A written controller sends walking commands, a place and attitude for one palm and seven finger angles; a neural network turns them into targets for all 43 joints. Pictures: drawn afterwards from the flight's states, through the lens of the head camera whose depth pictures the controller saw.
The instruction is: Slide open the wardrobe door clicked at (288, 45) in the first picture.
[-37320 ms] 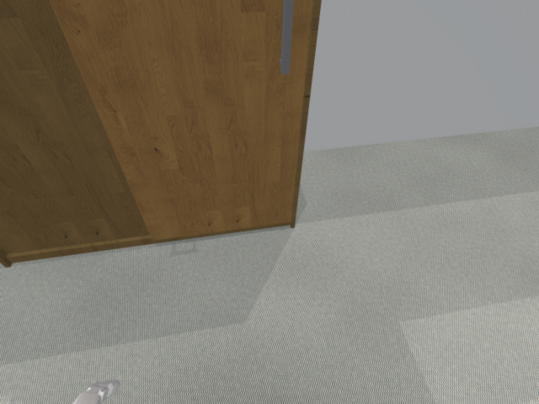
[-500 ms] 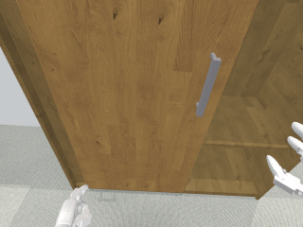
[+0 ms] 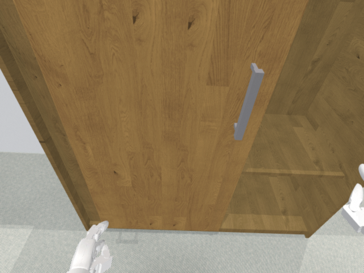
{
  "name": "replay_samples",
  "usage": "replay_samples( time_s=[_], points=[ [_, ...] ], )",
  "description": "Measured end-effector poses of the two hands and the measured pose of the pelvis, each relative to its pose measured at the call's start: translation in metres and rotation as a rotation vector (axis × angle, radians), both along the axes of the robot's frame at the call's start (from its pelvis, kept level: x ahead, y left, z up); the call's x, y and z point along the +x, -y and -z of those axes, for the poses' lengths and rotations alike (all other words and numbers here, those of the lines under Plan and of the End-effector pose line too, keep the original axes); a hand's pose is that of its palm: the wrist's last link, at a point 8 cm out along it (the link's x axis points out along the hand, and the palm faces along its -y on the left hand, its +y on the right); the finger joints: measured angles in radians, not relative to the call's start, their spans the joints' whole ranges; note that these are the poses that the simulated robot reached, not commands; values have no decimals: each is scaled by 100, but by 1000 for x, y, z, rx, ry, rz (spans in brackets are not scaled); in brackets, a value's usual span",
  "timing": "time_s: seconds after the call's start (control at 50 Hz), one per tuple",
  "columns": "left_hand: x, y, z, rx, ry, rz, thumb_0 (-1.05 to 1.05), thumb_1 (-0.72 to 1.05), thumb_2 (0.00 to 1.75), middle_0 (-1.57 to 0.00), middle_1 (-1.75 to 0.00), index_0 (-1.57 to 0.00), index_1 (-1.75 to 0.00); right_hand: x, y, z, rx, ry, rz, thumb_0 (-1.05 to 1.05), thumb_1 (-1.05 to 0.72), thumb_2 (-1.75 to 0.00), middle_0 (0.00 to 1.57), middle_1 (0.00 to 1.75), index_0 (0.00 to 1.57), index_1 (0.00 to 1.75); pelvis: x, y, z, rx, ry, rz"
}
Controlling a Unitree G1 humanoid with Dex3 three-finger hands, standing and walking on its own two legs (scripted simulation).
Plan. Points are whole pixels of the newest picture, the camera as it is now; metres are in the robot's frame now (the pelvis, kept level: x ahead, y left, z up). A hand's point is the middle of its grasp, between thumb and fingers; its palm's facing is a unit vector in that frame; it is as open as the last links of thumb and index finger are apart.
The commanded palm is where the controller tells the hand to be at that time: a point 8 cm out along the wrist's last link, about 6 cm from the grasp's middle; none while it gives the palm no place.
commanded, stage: step back with the hand held close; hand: right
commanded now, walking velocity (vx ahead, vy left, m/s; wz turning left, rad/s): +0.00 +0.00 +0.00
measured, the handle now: (245, 104) +0.51 -0.18 +0.14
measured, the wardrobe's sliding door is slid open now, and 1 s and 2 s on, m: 0.52 0.52 0.52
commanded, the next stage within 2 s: stop stepping back and stand still in 1.10 s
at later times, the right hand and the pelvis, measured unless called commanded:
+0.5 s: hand out of the picture +0.16 -0.29 +0.16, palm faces +0.39 +0.79 -0.48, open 7.4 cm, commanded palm +0.10 -0.33 +0.17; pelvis -0.04 -0.03 -0.01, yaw +1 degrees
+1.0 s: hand out of the picture +0.04 -0.31 +0.17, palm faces +0.50 +0.77 -0.41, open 7.4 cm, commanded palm -0.03 -0.35 +0.17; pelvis -0.15 -0.04 -0.02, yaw -4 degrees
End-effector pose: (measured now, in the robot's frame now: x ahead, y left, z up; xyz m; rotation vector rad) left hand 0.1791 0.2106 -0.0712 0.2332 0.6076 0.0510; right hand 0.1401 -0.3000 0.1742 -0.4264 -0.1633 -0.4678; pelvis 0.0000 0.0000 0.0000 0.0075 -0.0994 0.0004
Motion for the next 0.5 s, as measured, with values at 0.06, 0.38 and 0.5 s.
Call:
replay_samples(
  time_s=[0.06, 0.38, 0.5],
  points=[
    [-3, -2, 1, 1, -7, -7, 1, 90, 90, -20, -30, -20, -30, 0, 1, 0, -2, -2, -2, 2, -89, -90, 21, 30, 21, 30, 0, 0, 0, 0, 2, -1],
    [-33, -9, -5, 60, -70, -125, 1, 91, 90, -20, -30, -20, -30, 2, 14, 5, -97, -27, -115, 2, -89, -90, 21, 30, 21, 30, -23, 23, 4, 10, -90, -17],
    [-55, 2, -8, 65, -59, -129, 1, 91, 90, -20, -30, -20, -30, -22, 29, -7, -167, 29, -118, 2, -89, -90, 22, 30, 21, 30, -42, 31, 8, 7, -83, -18]
  ],
)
